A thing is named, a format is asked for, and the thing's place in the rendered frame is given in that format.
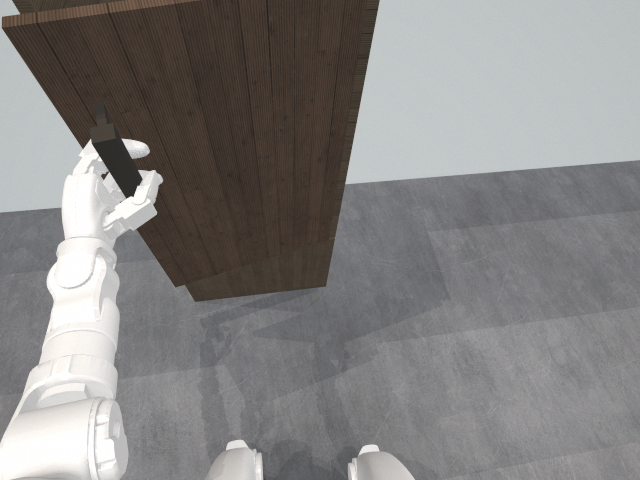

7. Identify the robot thigh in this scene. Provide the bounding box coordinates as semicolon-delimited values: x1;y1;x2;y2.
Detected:
205;447;263;480
348;451;415;480

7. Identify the handle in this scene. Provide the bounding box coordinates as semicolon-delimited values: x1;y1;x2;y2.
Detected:
90;103;158;218

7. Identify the left robot forearm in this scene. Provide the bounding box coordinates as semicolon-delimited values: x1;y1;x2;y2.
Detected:
0;237;120;480

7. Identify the robot left upper arm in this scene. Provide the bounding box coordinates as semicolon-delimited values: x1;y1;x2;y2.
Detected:
0;396;128;480

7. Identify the left robot thigh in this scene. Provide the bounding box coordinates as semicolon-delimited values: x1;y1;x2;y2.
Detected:
205;447;263;480

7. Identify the right robot thigh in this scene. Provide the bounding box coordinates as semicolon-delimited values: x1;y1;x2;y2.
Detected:
348;451;415;480

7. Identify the cupboard door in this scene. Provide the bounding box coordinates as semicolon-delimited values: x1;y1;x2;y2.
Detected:
2;0;367;287

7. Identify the robot left hand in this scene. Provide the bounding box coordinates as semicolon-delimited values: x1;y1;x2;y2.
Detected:
62;139;163;249

